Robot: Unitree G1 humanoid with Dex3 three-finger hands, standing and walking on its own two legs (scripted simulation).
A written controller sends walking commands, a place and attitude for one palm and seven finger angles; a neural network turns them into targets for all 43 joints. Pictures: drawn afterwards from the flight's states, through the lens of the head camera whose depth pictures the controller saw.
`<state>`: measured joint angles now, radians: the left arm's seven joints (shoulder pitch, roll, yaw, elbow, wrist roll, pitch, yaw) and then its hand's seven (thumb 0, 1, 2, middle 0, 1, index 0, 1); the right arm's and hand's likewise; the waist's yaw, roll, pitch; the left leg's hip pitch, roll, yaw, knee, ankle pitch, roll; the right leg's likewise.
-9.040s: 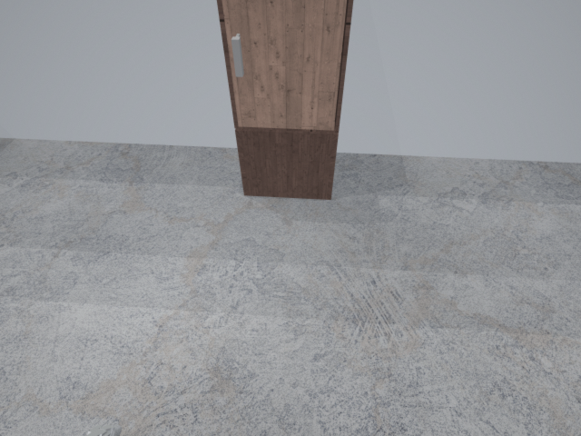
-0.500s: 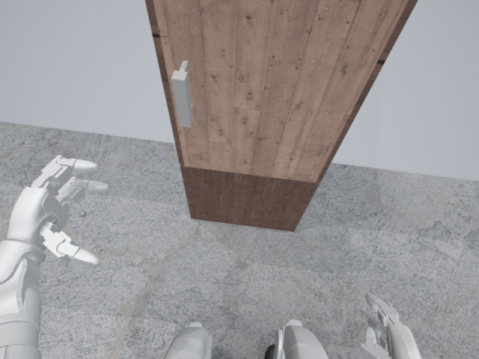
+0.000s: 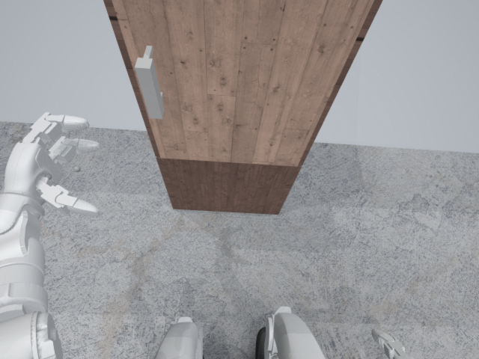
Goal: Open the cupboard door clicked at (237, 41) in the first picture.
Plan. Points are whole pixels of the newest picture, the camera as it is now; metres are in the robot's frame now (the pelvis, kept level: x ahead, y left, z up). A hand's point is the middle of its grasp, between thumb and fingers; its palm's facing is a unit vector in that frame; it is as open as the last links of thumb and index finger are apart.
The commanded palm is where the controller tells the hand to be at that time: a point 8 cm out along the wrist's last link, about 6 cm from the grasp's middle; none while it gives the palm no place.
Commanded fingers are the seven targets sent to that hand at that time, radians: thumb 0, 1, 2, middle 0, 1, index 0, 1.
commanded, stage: move the hooked fingers beside the handle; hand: left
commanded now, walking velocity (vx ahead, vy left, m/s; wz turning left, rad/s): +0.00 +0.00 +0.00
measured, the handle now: (153, 83) +0.60 +0.17 +0.04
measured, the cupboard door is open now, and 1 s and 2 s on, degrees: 0 0 0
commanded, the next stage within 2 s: slide the fingers in behind the handle in 1.70 s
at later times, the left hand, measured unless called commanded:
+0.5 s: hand (101, 126) +0.48 +0.24 +0.05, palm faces -0.06 -1.00 -0.02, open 14.0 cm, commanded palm +0.48 +0.29 +0.05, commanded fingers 0.00 -0.50 0.30 -0.30 -1.20 -0.30 -1.20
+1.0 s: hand (115, 93) +0.56 +0.24 +0.05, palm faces -0.05 -1.00 -0.02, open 14.0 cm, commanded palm +0.55 +0.27 +0.04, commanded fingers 0.00 -0.50 0.30 -0.30 -1.20 -0.30 -1.20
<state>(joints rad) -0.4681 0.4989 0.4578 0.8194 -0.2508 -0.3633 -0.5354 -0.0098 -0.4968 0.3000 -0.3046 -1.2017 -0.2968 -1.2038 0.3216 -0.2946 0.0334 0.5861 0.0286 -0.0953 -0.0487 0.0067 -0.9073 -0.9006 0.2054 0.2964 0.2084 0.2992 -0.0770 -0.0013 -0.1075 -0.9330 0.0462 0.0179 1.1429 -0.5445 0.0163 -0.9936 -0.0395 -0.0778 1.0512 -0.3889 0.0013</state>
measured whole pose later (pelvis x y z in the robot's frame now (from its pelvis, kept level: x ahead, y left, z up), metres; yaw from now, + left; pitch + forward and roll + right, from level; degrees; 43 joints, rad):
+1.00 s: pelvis +0.00 +0.01 -0.03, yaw -2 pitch +29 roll -5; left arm -1.10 0.79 0.51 1.26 -0.03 -0.33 -0.43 -0.01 -0.50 0.30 -0.30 -1.20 -0.30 -1.20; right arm 0.39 -0.29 0.09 0.57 -0.02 0.08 -0.01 0.00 -0.91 -0.90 0.21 0.30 0.21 0.30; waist -0.25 0.03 -0.08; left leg -1.20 0.07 0.00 1.26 -0.57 0.03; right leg -1.24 -0.02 -0.09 1.11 -0.38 0.01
